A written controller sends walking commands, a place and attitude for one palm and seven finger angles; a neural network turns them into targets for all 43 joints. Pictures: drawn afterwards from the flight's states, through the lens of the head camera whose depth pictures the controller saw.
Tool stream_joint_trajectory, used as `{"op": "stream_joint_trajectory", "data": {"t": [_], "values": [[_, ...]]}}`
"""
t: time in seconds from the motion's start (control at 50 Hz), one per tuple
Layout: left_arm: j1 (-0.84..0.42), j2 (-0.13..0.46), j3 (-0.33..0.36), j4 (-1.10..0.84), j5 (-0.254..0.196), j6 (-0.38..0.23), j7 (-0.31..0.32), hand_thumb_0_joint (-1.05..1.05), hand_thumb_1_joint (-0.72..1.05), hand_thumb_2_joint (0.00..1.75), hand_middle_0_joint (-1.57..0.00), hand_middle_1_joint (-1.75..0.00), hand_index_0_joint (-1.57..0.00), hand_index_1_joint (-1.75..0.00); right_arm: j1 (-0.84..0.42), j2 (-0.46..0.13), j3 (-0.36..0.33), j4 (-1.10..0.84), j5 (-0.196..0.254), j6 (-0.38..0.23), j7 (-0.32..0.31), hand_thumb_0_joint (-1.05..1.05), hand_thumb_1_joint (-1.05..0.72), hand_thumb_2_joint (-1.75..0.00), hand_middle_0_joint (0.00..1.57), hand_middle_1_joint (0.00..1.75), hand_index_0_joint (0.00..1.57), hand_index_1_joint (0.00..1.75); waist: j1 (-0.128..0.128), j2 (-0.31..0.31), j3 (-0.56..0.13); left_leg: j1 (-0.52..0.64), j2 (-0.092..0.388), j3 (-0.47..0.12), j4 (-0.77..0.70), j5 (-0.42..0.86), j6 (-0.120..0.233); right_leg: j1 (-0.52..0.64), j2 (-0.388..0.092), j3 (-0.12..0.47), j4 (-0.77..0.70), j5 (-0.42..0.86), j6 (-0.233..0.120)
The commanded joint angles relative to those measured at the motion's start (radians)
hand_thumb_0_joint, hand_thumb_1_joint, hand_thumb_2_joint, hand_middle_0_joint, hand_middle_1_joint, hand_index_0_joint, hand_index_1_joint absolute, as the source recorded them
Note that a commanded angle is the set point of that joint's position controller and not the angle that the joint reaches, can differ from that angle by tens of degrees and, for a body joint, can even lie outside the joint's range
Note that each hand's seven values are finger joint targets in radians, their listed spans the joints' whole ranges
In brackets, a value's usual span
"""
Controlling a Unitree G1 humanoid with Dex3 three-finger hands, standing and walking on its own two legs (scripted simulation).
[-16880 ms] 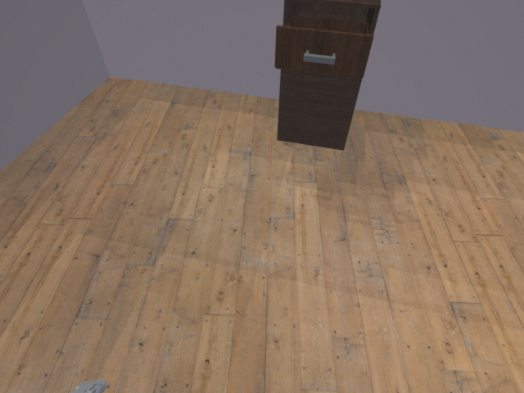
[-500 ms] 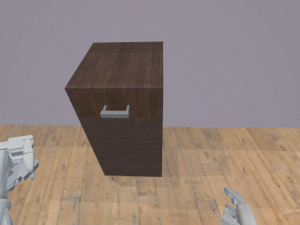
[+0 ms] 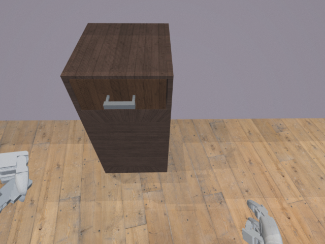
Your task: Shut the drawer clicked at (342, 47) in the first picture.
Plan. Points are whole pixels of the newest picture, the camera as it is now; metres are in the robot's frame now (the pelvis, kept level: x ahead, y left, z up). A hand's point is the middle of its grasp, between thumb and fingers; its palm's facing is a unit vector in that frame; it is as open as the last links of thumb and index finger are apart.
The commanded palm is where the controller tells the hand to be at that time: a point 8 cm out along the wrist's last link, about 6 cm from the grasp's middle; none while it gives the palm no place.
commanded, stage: step back with the hand held close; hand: left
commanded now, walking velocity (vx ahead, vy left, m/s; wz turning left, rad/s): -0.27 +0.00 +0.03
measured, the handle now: (120, 101) +0.63 +0.20 -0.07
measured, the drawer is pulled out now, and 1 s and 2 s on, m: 0.00 0.00 0.00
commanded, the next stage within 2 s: stop stepping back and stand still in 0.82 s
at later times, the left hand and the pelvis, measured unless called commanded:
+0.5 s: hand out of the picture +0.12 +0.26 +0.16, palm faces +0.36 -0.83 -0.42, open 3.3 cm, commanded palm +0.04 +0.30 +0.18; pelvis -0.07 +0.02 -0.02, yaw +4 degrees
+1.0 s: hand out of the picture +0.01 +0.26 +0.18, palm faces +0.21 -0.88 -0.42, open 3.3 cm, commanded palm -0.03 +0.31 +0.18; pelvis -0.19 +0.04 -0.02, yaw -5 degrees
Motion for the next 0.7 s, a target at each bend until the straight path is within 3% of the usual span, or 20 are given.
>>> {"op": "stream_joint_trajectory", "data": {"t": [0.0,0.06,0.1,0.2,0.28,0.34,0.36,0.38,0.4,0.44,0.46,0.48,0.5,0.52,0.54,0.56,0.58,0.6,0.62,0.68], "values": [[-0.023,0.154,0.134,-0.204,0.01,-0.07,0.03,0.0,0.9,0.9,-1.4,-1.6,-1.4,-1.6,-0.08,-0.138,-0.05,-0.157,-0.006,-0.071,-0.009,0.0,-0.9,-0.9,0.2,0.3,0.2,0.3,-0.001,0.038,-0.079,-0.233,0.17,-0.227,-0.187,-0.232,0.016,0.214,-0.075,0.138,0.012,0.085,0.031],[-0.035,0.137,0.125,-0.201,0.022,-0.078,0.032,0.0,0.9,0.9,-1.4,-1.6,-1.4,-1.6,-0.073,-0.135,-0.045,-0.154,-0.01,-0.091,-0.012,0.0,-0.9,-0.9,0.2,0.3,0.2,0.3,-0.001,0.036,-0.06,-0.324,0.201,-0.272,-0.236,-0.368,0.033,0.241,-0.051,0.128,0.074,0.023,0.035],[-0.063,0.142,0.134,-0.232,0.036,-0.084,0.032,0.0,0.9,0.9,-1.4,-1.6,-1.4,-1.6,-0.07,-0.147,-0.047,-0.153,-0.017,-0.105,-0.014,0.0,-0.9,-0.9,0.2,0.3,0.2,0.3,0.002,0.095,-0.058,-0.385,0.232,-0.308,-0.283,-0.453,0.042,0.278,-0.026,0.112,0.142,0.019,0.039],[-0.058,0.149,0.167,-0.209,0.049,-0.087,0.03,0.0,0.9,0.9,-1.4,-1.6,-1.4,-1.6,-0.069,-0.138,-0.05,-0.147,-0.025,-0.123,-0.017,0.0,-0.9,-0.9,0.2,0.3,0.2,0.3,0.003,0.055,-0.065,-0.466,0.254,-0.33,-0.271,-0.489,0.059,0.327,-0.004,0.13,0.216,0.05,0.04],[-0.069,0.126,0.142,-0.24,0.04,-0.105,0.022,0.0,0.9,0.9,-1.4,-1.6,-1.4,-1.6,-0.051,-0.134,-0.056,-0.136,-0.02,-0.119,-0.003,0.0,-0.9,-0.9,0.2,0.3,0.2,0.3,-0.01,-0.022,-0.076,-0.405,0.162,-0.24,-0.092,-0.406,0.031,0.214,-0.083,0.266,0.094,0.039,0.003],[-0.075,0.139,0.13,-0.248,0.026,-0.113,0.031,0.0,0.9,0.9,-1.4,-1.6,-1.4,-1.6,-0.05,-0.12,-0.059,-0.12,-0.026,-0.11,0.008,0.0,-0.9,-0.9,0.2,0.3,0.2,0.3,-0.021,-0.091,-0.065,-0.192,0.084,-0.189,0.085,-0.259,-0.027,-0.041,-0.202,0.377,-0.103,-0.084,-0.062],[-0.069,0.143,0.125,-0.247,0.02,-0.118,0.037,0.0,0.9,0.9,-1.4,-1.6,-1.4,-1.6,-0.045,-0.114,-0.061,-0.111,-0.023,-0.105,0.012,0.0,-0.9,-0.9,0.2,0.3,0.2,0.3,-0.026,-0.113,-0.076,-0.116,0.061,-0.169,0.14,-0.206,-0.042,-0.101,-0.232,0.38,-0.145,-0.085,-0.079],[-0.067,0.153,0.128,-0.256,0.017,-0.127,0.044,0.0,0.9,0.9,-1.4,-1.6,-1.4,-1.6,-0.042,-0.111,-0.063,-0.106,-0.02,-0.101,0.014,0.0,-0.9,-0.9,0.2,0.3,0.2,0.3,-0.031,-0.117,-0.09,-0.059,0.049,-0.154,0.173,-0.174,-0.051,-0.137,-0.251,0.365,-0.165,-0.071,-0.089],[-0.059,0.172,0.148,-0.269,0.013,-0.133,0.051,0.0,0.9,0.9,-1.4,-1.6,-1.4,-1.6,-0.045,-0.115,-0.066,-0.101,-0.018,-0.098,0.012,0.0,-0.9,-0.9,0.2,0.3,0.2,0.3,-0.033,-0.082,-0.112,-0.016,0.051,-0.149,0.166,-0.142,-0.057,-0.151,-0.249,0.337,-0.153,-0.023,-0.088],[-0.024,0.182,0.158,-0.269,0.017,-0.14,0.054,0.0,0.9,0.9,-1.4,-1.6,-1.4,-1.6,-0.061,-0.114,-0.06,-0.106,-0.014,-0.093,0.006,0.0,-0.9,-0.9,0.2,0.3,0.2,0.3,-0.027,-0.021,-0.105,-0.023,0.09,-0.194,0.04,-0.133,-0.035,-0.144,-0.166,0.22,-0.082,-0.018,-0.042],[-0.017,0.189,0.166,-0.278,0.024,-0.146,0.051,0.0,0.9,0.9,-1.4,-1.6,-1.4,-1.6,-0.069,-0.124,-0.058,-0.112,-0.015,-0.099,0.001,0.0,-0.9,-0.9,0.2,0.3,0.2,0.3,-0.026,0.06,-0.089,-0.09,0.148,-0.253,-0.077,-0.197,-0.011,-0.093,-0.092,0.156,-0.005,-0.048,-0.008],[-0.012,0.192,0.186,-0.279,0.038,-0.151,0.048,0.0,0.9,0.9,-1.4,-1.6,-1.4,-1.6,-0.085,-0.139,-0.058,-0.121,-0.019,-0.111,-0.003,0.0,-0.9,-0.9,0.2,0.3,0.2,0.3,-0.022,0.178,-0.09,-0.275,0.259,-0.362,-0.267,-0.391,0.033,0.082,0.007,0.085,0.191,-0.05,0.03],[-0.013,0.189,0.201,-0.271,0.051,-0.152,0.042,0.0,0.9,0.9,-1.4,-1.6,-1.4,-1.6,-0.107,-0.144,-0.062,-0.126,-0.027,-0.124,-0.009,0.0,-0.9,-0.9,0.2,0.3,0.2,0.3,-0.007,0.273,-0.097,-0.447,0.363,-0.49,-0.421,-0.588,0.072,0.225,0.071,0.062,0.408,-0.097,0.046],[-0.039,0.204,0.224,-0.289,0.053,-0.145,0.041,0.0,0.9,0.9,-1.4,-1.6,-1.4,-1.6,-0.086,-0.137,-0.064,-0.121,-0.039,-0.135,-0.01,0.0,-0.9,-0.9,0.2,0.3,0.2,0.3,-0.008,0.237,-0.103,-0.492,0.417,-0.526,-0.473,-0.624,0.088,0.238,0.08,0.089,0.605,-0.141,0.047],[-0.071,0.196,0.217,-0.302,0.046,-0.138,0.04,0.0,0.9,0.9,-1.4,-1.6,-1.4,-1.6,-0.078,-0.128,-0.067,-0.112,-0.047,-0.143,-0.005,0.0,-0.9,-0.9,0.2,0.3,0.2,0.3,-0.005,0.154,-0.09,-0.443,0.413,-0.505,-0.435,-0.56,0.091,0.167,0.075,0.111,0.688,-0.173,0.044],[-0.076,0.186,0.209,-0.291,0.038,-0.132,0.041,0.0,0.9,0.9,-1.4,-1.6,-1.4,-1.6,-0.081,-0.125,-0.069,-0.099,-0.051,-0.15,0.0,0.0,-0.9,-0.9,0.2,0.3,0.2,0.3,0.001,0.084,-0.086,-0.366,0.395,-0.446,-0.387,-0.48,0.086,0.098,0.06,0.108,0.7,-0.195,0.043],[-0.054,0.161,0.186,-0.277,0.026,-0.127,0.04,0.0,0.9,0.9,-1.4,-1.6,-1.4,-1.6,-0.077,-0.115,-0.07,-0.083,-0.049,-0.157,0.007,0.0,-0.9,-0.9,0.2,0.3,0.2,0.3,0.01,0.053,-0.1,-0.25,0.361,-0.379,-0.358,-0.396,0.067,0.027,0.047,0.082,0.659,-0.225,0.041],[-0.047,0.137,0.159,-0.287,0.023,-0.123,0.038,0.0,0.9,0.9,-1.4,-1.6,-1.4,-1.6,-0.087,-0.117,-0.071,-0.082,-0.046,-0.163,0.014,0.0,-0.9,-0.9,0.2,0.3,0.2,0.3,0.015,0.074,-0.121,-0.16,0.344,-0.328,-0.34,-0.359,0.05,-0.002,0.039,0.058,0.614,-0.237,0.043],[-0.037,0.124,0.129,-0.288,0.013,-0.125,0.035,0.0,0.9,0.9,-1.4,-1.6,-1.4,-1.6,-0.072,-0.102,-0.059,-0.064,-0.048,-0.167,0.019,0.0,-0.9,-0.9,0.2,0.3,0.2,0.3,0.013,0.072,-0.128,-0.085,0.32,-0.321,-0.361,-0.324,0.029,-0.035,0.031,0.033,0.533,-0.286,0.036],[-0.09,0.128,0.086,-0.316,0.01,-0.13,0.021,0.0,0.9,0.9,-1.4,-1.6,-1.4,-1.6,-0.057,-0.097,-0.047,-0.021,-0.049,-0.181,0.028,0.0,-0.9,-0.9,0.2,0.3,0.2,0.3,0.012,0.19,-0.189,0.109,0.257,-0.25,-0.44,-0.305,-0.084,-0.034,0.066,-0.047,0.356,-0.358,0.012]]}}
